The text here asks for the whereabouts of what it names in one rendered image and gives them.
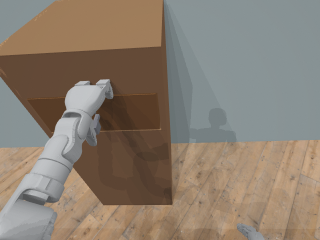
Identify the drawer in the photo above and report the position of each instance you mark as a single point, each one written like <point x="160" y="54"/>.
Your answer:
<point x="136" y="111"/>

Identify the robot right hand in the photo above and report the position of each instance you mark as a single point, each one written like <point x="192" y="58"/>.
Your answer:
<point x="249" y="232"/>

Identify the robot left hand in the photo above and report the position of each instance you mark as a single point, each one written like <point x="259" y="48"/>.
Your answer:
<point x="89" y="98"/>

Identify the cabinet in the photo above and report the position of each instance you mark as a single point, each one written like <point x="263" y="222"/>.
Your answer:
<point x="123" y="41"/>

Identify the robot left forearm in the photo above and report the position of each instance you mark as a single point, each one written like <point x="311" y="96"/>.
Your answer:
<point x="45" y="182"/>

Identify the robot left upper arm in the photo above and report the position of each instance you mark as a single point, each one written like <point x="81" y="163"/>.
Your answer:
<point x="28" y="221"/>

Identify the handle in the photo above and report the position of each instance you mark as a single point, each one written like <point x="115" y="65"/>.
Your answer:
<point x="97" y="126"/>

